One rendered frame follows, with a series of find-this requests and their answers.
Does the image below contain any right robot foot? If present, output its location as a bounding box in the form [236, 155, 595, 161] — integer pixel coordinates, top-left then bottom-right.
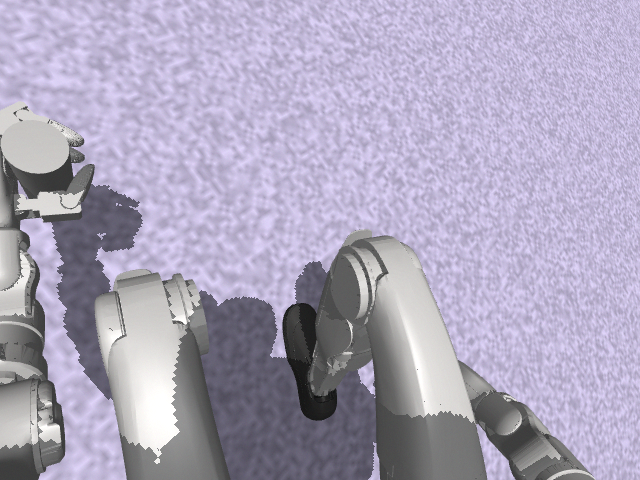
[282, 303, 337, 421]

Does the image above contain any right robot hand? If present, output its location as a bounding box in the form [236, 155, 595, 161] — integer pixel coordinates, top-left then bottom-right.
[458, 360, 497, 424]

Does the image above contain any left robot arm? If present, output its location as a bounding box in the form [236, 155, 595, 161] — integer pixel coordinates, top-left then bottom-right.
[0, 227, 65, 480]

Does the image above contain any right robot arm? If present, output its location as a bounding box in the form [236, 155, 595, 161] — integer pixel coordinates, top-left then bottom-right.
[475, 392, 596, 480]

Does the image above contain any can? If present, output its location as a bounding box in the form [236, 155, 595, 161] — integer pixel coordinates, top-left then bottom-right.
[1, 120, 73, 199]

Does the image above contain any left robot hand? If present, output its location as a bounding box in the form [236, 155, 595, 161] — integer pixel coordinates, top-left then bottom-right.
[0, 101, 95, 229]

